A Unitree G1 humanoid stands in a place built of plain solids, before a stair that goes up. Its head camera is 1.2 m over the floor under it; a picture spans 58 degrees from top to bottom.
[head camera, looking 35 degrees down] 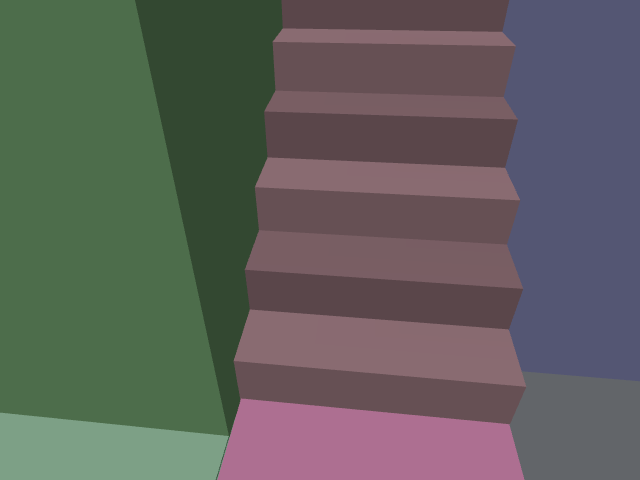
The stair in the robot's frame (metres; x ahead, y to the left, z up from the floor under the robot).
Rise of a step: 0.18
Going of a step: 0.20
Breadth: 0.93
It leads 6 degrees to the right of straight ahead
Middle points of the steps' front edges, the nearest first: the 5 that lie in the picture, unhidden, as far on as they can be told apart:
0.80 -0.11 0.18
1.00 -0.13 0.36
1.21 -0.15 0.54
1.41 -0.17 0.72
1.61 -0.20 0.90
